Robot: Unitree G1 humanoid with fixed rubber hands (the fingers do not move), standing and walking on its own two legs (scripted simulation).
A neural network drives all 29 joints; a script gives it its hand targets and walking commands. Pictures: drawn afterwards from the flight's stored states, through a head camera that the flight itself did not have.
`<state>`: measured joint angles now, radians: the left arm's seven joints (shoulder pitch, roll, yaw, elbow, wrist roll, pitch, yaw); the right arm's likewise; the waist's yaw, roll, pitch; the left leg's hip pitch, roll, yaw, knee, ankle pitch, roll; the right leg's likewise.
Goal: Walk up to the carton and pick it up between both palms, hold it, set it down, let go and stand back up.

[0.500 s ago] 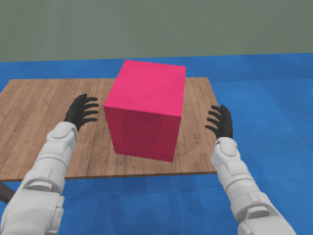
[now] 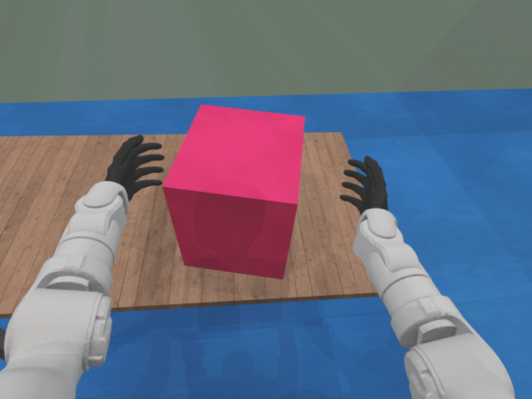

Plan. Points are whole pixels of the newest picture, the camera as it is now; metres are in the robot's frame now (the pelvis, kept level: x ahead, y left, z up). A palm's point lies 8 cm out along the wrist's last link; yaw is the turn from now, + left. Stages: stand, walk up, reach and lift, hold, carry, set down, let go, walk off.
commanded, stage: reach and lift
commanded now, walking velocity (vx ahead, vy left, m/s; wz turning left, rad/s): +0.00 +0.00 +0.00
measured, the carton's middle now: (242, 193) +0.51 +0.03 -0.01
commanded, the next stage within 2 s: none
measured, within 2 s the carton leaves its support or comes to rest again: neither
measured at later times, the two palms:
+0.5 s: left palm (121, 134) +0.48 +0.21 +0.16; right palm (386, 158) +0.43 -0.18 +0.16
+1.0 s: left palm (142, 106) +0.53 +0.19 +0.18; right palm (392, 133) +0.46 -0.20 +0.17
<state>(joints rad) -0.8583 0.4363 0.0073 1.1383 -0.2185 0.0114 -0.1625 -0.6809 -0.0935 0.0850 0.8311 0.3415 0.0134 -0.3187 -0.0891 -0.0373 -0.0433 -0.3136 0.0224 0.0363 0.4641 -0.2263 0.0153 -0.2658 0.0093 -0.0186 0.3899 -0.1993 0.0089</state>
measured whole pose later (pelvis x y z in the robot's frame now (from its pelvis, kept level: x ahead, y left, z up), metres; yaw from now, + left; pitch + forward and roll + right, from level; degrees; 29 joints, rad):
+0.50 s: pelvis +0.00 +0.01 +0.00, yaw +1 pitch +11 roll -2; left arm -1.19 0.48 -0.24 1.43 -0.38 0.00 -0.08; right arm -1.03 -0.13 -0.09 1.11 0.28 0.10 -0.24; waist -0.15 -0.02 -0.16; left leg -0.48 0.02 0.02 0.51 -0.23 0.02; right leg -0.41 0.00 -0.04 0.40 -0.19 0.01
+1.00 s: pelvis +0.01 -0.01 +0.00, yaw +0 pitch +19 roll -1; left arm -1.38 0.53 -0.19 1.60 -0.37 -0.02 -0.10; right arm -1.17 -0.12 -0.07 1.13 0.26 0.14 -0.25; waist -0.21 -0.02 -0.22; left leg -0.56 0.03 0.02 0.43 -0.19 0.00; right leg -0.52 0.01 -0.04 0.36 -0.17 -0.01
